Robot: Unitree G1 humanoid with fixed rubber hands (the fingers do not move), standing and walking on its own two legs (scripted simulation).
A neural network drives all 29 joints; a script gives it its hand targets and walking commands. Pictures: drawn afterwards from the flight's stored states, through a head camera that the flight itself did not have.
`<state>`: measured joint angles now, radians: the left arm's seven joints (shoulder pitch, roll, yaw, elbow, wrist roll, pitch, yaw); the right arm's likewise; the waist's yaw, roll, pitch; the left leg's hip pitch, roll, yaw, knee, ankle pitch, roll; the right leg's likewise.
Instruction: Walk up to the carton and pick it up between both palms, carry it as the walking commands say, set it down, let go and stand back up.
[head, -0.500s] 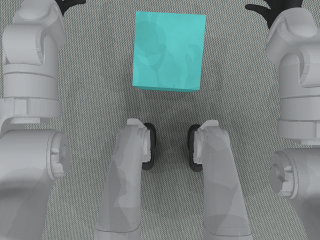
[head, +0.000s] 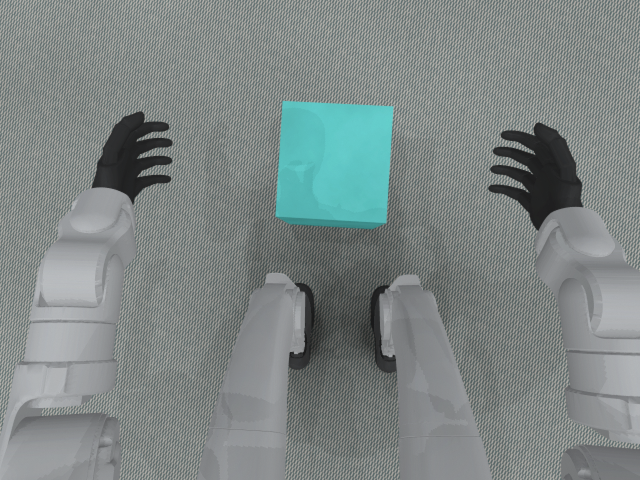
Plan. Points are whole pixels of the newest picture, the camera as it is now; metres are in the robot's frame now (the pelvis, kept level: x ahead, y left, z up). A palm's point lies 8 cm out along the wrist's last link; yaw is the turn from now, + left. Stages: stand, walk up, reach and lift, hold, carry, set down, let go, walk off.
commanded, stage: let go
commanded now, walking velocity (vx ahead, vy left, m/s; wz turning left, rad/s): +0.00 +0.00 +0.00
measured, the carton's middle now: (333, 174) +0.50 +0.02 -0.51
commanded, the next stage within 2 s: stand in 0.98 s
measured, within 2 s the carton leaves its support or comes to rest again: neither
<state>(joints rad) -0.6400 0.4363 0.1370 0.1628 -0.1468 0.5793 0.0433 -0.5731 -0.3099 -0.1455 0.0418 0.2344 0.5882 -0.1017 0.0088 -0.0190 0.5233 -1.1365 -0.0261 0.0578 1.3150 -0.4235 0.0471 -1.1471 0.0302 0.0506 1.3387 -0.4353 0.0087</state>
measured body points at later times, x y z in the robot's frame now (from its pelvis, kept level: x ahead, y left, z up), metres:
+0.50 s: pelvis +0.05 -0.01 +0.10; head +0.11 -0.02 +0.54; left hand +0.25 +0.24 +0.03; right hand +0.24 -0.25 +0.02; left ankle +0.11 +0.10 -0.60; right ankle +0.11 -0.12 -0.60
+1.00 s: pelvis +0.10 -0.03 +0.12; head +0.12 -0.05 +0.57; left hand +0.27 +0.21 +0.06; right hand +0.26 -0.27 +0.04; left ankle +0.11 +0.10 -0.60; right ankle +0.11 -0.12 -0.60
